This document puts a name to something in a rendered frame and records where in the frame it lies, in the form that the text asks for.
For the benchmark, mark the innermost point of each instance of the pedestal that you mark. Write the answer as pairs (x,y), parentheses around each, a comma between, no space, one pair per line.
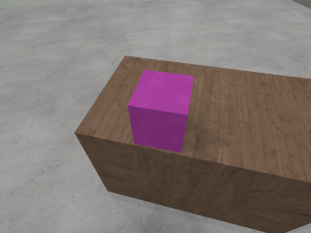
(246,153)

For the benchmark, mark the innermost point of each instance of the carton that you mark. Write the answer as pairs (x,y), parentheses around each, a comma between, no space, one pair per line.
(158,110)

